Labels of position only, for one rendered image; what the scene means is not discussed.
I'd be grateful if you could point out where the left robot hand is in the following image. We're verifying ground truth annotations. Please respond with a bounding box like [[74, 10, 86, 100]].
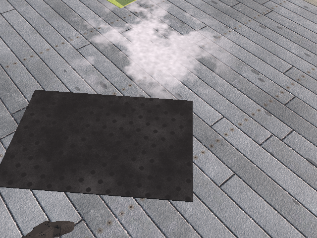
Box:
[[22, 220, 75, 238]]

